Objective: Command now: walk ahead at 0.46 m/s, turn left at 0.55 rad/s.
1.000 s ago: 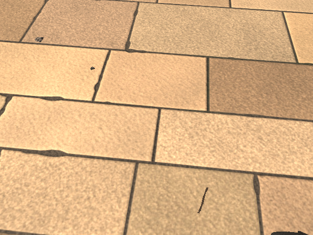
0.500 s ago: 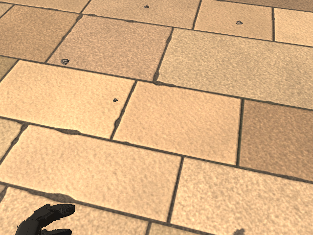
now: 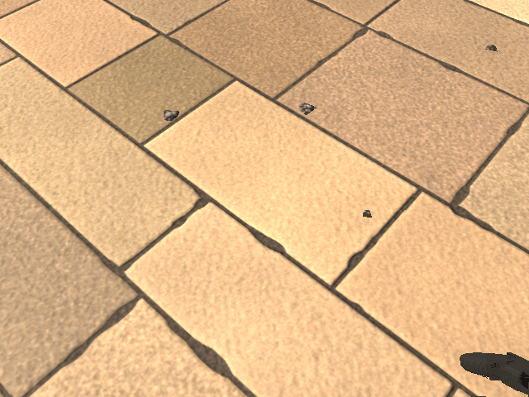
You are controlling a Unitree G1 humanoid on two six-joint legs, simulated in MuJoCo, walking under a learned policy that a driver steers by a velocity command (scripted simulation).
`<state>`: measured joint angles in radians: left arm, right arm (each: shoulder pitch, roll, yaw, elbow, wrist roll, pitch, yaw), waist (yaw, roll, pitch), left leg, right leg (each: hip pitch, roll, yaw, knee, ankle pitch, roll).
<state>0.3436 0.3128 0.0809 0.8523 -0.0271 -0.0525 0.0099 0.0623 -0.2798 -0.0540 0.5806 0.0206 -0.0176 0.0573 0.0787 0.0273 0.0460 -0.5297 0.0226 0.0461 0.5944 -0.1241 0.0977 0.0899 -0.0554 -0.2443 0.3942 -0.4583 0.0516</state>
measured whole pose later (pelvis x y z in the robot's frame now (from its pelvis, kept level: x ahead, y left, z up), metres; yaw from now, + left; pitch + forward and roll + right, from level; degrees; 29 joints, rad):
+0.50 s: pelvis +0.19 +0.00 +0.02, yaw +6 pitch +1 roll +1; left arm 0.14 0.26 0.03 0.80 0.02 -0.04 0.00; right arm 0.19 -0.26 -0.04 0.78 -0.01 -0.02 0.00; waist -0.02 -0.01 0.01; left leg -0.17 -0.08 -0.02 0.49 -0.33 0.05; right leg -0.38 -0.04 0.02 0.50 -0.12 0.01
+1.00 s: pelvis +0.22 -0.02 +0.02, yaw +6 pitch -1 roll +0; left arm 0.06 0.24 0.04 0.96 0.00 0.00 0.01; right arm 0.25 -0.24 -0.04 0.97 -0.01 0.02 -0.04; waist -0.01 0.00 0.04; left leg -0.08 -0.02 -0.04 0.48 -0.38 0.01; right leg -0.30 0.02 -0.01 0.52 -0.19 -0.02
